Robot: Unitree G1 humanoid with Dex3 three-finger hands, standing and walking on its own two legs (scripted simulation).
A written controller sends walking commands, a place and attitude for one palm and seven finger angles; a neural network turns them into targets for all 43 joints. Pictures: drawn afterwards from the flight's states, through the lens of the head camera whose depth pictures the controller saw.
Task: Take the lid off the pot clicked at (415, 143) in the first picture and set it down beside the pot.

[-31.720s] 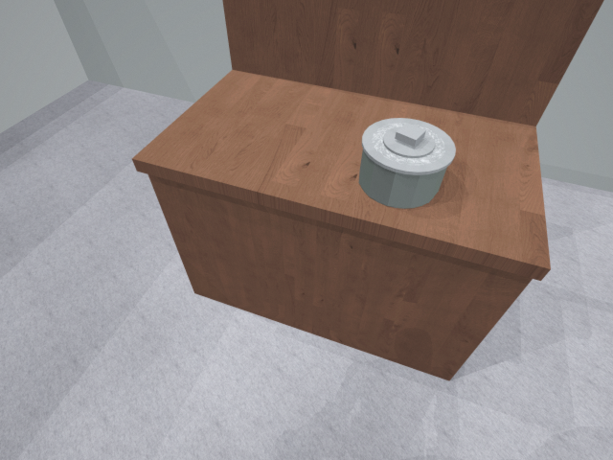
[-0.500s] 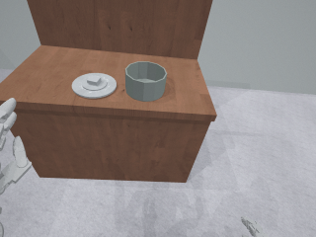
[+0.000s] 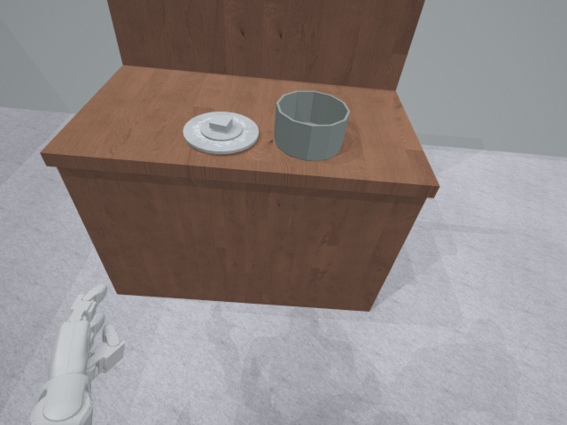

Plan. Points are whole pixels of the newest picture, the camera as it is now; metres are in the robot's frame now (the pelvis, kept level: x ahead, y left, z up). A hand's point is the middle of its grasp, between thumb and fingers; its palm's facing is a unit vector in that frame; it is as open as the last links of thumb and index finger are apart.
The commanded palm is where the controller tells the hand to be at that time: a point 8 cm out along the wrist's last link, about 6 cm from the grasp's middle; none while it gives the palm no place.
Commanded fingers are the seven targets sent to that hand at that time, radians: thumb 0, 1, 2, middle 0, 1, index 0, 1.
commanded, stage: stop stepping back and stand still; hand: left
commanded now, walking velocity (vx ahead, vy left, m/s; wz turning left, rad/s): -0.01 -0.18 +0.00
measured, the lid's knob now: (221, 123) +0.85 +0.13 +0.00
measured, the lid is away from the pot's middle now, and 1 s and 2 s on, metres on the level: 0.24 0.24 0.24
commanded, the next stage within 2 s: let the arm hang, fingers relaxed in 0.94 s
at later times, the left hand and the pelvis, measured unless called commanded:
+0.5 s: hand (173, 366) +0.26 +0.17 -0.11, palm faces -0.11 -0.97 -0.22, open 7.4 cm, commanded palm none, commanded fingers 0.00 0.90 0.90 -0.20 -0.30 -0.20 -0.30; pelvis +0.11 -0.02 +0.04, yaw -2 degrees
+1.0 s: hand (172, 383) +0.24 +0.16 -0.12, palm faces -0.03 -0.97 -0.25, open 7.4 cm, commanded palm none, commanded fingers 0.00 0.90 0.90 -0.20 -0.30 -0.20 -0.30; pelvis +0.16 -0.03 +0.05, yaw -4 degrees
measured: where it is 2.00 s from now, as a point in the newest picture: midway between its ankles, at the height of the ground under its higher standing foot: outside the picture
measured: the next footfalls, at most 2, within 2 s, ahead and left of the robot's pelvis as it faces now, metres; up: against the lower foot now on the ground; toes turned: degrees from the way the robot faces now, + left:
right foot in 0.48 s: +0.19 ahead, -0.14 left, +0.00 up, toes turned -6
left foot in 0.70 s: +0.19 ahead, +0.11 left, +0.00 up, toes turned -1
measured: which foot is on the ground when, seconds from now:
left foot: down 0.00-0.50, up 0.52-0.68, down 0.70-1.00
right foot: up 0.00-0.46, down 0.48-1.00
